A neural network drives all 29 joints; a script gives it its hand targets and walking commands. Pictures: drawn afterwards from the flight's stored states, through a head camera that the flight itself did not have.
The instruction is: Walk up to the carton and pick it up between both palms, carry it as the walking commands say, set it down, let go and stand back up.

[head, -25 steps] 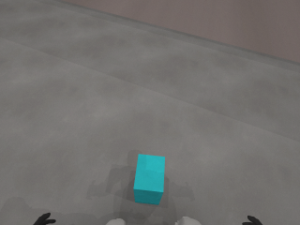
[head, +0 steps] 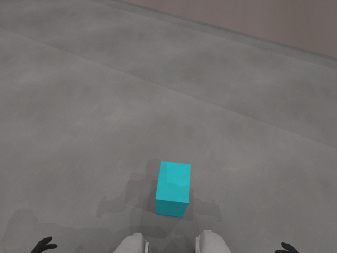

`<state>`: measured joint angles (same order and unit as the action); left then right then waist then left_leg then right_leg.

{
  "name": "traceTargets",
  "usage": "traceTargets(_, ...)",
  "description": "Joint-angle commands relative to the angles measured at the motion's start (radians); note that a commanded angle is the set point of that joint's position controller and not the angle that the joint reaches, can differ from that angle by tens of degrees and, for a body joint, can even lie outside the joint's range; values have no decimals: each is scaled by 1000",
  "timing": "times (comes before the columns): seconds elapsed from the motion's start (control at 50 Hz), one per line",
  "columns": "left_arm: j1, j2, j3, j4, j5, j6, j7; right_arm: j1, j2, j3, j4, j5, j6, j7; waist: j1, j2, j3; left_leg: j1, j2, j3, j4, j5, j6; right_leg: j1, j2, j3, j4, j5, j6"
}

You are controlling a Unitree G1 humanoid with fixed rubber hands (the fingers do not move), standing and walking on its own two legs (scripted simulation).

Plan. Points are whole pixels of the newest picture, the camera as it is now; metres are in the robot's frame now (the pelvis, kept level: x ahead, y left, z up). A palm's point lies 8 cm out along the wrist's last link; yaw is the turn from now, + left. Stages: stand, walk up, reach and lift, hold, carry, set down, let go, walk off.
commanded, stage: walk up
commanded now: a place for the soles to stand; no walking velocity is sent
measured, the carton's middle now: (172, 191) +0.44 -0.04 -0.58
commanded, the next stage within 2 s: reach and lift in 0.64 s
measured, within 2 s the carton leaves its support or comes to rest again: neither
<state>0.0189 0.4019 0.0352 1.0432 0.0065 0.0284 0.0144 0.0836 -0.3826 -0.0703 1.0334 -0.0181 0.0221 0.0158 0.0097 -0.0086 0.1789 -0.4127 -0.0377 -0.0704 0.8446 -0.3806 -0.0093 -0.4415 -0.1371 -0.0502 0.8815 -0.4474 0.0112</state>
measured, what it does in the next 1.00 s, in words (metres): stands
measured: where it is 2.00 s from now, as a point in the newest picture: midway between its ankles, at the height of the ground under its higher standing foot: outside the picture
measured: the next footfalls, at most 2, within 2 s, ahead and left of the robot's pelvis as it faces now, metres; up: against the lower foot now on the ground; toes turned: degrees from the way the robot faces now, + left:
none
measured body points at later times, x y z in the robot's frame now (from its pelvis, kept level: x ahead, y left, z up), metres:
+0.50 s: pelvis -0.01 +0.00 +0.02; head +0.01 +0.00 +0.46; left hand +0.08 +0.30 -0.11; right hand +0.09 -0.31 -0.10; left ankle +0.05 +0.13 -0.70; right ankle +0.01 -0.13 -0.70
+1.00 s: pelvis -0.01 +0.00 +0.01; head +0.13 -0.01 +0.43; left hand +0.18 +0.27 -0.12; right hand +0.16 -0.27 -0.12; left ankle +0.05 +0.13 -0.70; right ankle +0.01 -0.13 -0.70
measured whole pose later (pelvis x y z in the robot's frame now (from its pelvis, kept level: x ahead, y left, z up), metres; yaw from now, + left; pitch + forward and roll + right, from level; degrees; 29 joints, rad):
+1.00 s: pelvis -0.01 +0.00 +0.01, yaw -2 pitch +2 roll +0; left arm 0.06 0.30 0.14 0.57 0.07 0.19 -0.07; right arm 0.00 -0.24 -0.14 0.61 -0.04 0.17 0.04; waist -0.03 0.00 0.28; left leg -0.50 0.02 -0.02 0.80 -0.34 -0.02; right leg -0.46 -0.01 0.02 0.81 -0.39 0.02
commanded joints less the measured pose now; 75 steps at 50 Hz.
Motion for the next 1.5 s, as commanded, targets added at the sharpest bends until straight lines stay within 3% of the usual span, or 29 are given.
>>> traceTargets(0.0, 59, 215, 62, -66, -12, -18, 8, -112, -300, -63, -128, -19, -36, -33, 21, 193, -179, -41, 251, -370, -398, 120, 211, 37, 87, 76, 123, -103, -59)
traceTargets(0.02, 124, 200, 58, -58, -16, -28, 11, -136, -282, -62, -139, -16, -33, -35, 51, 223, -213, 14, 235, -295, -322, 270, 184, 65, 91, 47, -7, -41, -62)
traceTargets(0.04, 172, 194, 53, -47, -9, -36, 6, -140, -258, -50, -137, -5, -34, -37, 75, 183, -282, 54, 221, -261, -233, 336, 150, 156, 89, 41, -190, 70, -67)
traceTargets(0.06, 166, 215, 56, -57, 5, -49, 7, -91, -231, -42, -137, 5, -31, -37, 65, 81, -330, 64, 171, -198, -114, 329, 100, 205, 37, 146, -337, 142, -80)
traceTargets(0.08, 131, 259, 65, -71, 21, -58, 8, -48, -205, -32, -136, 12, -27, -36, 31, -73, -337, -30, 93, -87, 23, 246, 55, 283, -78, 310, -380, 251, -119)
traceTargets(0.1, 75, 285, 67, -92, 21, -57, 5, -20, -202, -25, -136, 13, -28, -40, 5, -105, -298, -122, 31, -1, 30, 63, 30, 331, -141, 415, -396, 375, -168)
traceTargets(0.12, 28, 318, 69, -101, 19, -56, 1, 5, -204, -25, -103, 6, -30, -43, 1, -168, -345, -45, 35, 16, 47, -196, 24, 251, -223, 481, -421, 330, -239)
traceTargets(0.14, -11, 304, 62, -112, 16, -54, -4, 36, -222, -30, -76, 8, -38, -42, -22, -171, -297, 49, 49, 11, 15, -191, 18, 137, -209, 448, -415, 278, -243)
traceTargets(0.16, -60, 272, 45, -125, 11, -52, -9, 72, -223, -37, -54, 10, -45, -34, -65, -154, -271, 174, 66, 7, -100, -93, 27, 29, -151, 340, -369, 264, -197)
traceTargets(0.18, -53, 237, 34, -134, 5, -46, -10, 62, -234, -39, -55, 4, -52, -30, -67, -58, -256, 190, 72, -34, -237, 85, 41, 24, -49, 232, -290, 250, -121)
traceTargets(0.22, 26, 213, 31, -121, -3, -36, -7, -7, -272, -47, -78, -2, -52, -30, -6, -8, -265, 151, 198, -232, -292, 163, 127, 53, 82, 98, -155, 190, -56)
traceTargets(0.26, 101, 218, 41, -108, 9, -34, -12, -66, -272, -38, -102, -4, -49, -31, 26, -14, -254, 54, 210, -202, -302, 11, 131, 129, 66, 125, -244, 94, -60)
traceTargets(0.32, 50, 240, 48, -112, 15, -41, -17, -46, -226, -33, -81, -3, -42, -27, -8, -107, -177, 50, 64, -24, -216, -109, 42, 46, -33, 263, -406, -14, -128)
traceTargets(0.34, 37, 244, 44, -117, 13, -41, -19, -25, -223, -33, -71, -4, -44, -23, -26, -91, -166, 105, 62, -15, -232, -120, 36, -15, -53, 292, -422, -48, -137)
traceTargets(0.38, 31, 213, 33, -114, 10, -42, -21, -31, -235, -35, -62, -6, -50, -19, -35, -19, -156, 164, 104, -83, -328, -126, 58, -70, 5, 233, -403, -66, -96)
traceTargets(0.42, 65, 194, 34, -105, 11, -44, -22, -52, -246, -32, -63, -5, -53, -15, -7, 33, -163, 111, 153, -126, -370, -138, 80, 1, 54, 175, -355, -1, -75)
traceTargets(0.62, 100, 195, 33, -84, 7, -48, -24, -83, -235, -17, -67, 4, -59, -16, 8, 73, -227, 146, 175, -71, -375, 101, 57, 111, 64, 165, -339, 245, -76)
traceTargets(0.64, -169, 82, 117, -435, 32, 15, -30, -175, -115, -79, -407, -26, 41, 22, 41, 110, -159, 38, -37, 139, -320, 12, -52, 50, 186, 28, -382, 34, -24)
traceTargets(0.66, -163, 107, 144, -588, 59, 58, -36, -174, -97, -119, -414, -46, 81, 32, 0, 112, -136, 60, -13, 171, -343, -119, -56, 59, 201, -32, -383, -49, -5)
traceTargets(0.68, -129, 116, 151, -585, 68, 87, -40, -166, -94, -122, -435, -44, 101, 42, -19, 170, -102, 19, 4, 173, -362, -191, -51, 83, 214, -51, -346, -45, 16)
traceTargets(0.72, 5, 111, 128, -558, 68, 140, -55, -94, -108, -150, -437, -40, 136, 56, -13, 126, -63, -7, 17, 162, -360, -260, -27, 115, 218, -68, -320, -57, 23)
traceTargets(0.82, 128, 79, 151, -539, 75, 164, -80, -45, -108, -171, -514, -48, 130, 35, -22, -106, -131, 231, -26, 157, -228, -12, -39, -74, 162, -32, -398, -75, -7)
traceTargets(0.92, -26, 80, 176, -613, 64, 120, -80, -173, -68, -136, -569, -23, 112, 7, -27, -32, -307, 87, -14, 147, -102, 146, -21, -32, 191, -16, -218, 88, 32)
traceTargets(1.06, -48, 105, 199, -660, 19, 88, -59, -140, -34, -126, -609, 21, 99, -40, -28, 62, -754, 129, -19, 85, 82, 652, -16, -87, 192, 2, -36, 555, 29)
traceTargets(1.14, -30, 55, 168, -620, 4, 100, -57, -88, -6, -115, -587, 43, 103, -56, -40, 107, -824, 105, -32, 58, 124, 813, -29, -181, 195, 16, -13, 698, 19)
traceTargets(1.22, -39, 4, 143, -569, 12, 88, -58, -57, 42, -105, -529, 43, 89, -59, -62, 106, -806, -31, -39, 45, 118, 798, -30, -232, 191, 25, -5, 737, 13)
traceTargets(1.3, -153, -49, 129, -561, 15, 69, -47, -143, 67, -124, -510, 36, 63, -51, -85, 89, -767, -99, -20, 28, 110, 738, -26, -345, 193, 16, -16, 634, 9)
traceTargets(1.36, -269, -61, 131, -553, 0, 52, -44, -274, 79, -126, -557, 42, 42, -50, -80, 29, -757, -231, -20, 41, 99, 584, -13, -315, 182, 24, -7, 583, 13)
traceTargets(1.48, -529, -49, 133, -548, 11, 75, -8, -543, 74, -148, -615, 67, 60, -53, -71, 26, -823, -285, -23, 52, 90, 306, -9, -372, 189, -2, 16, 354, 30)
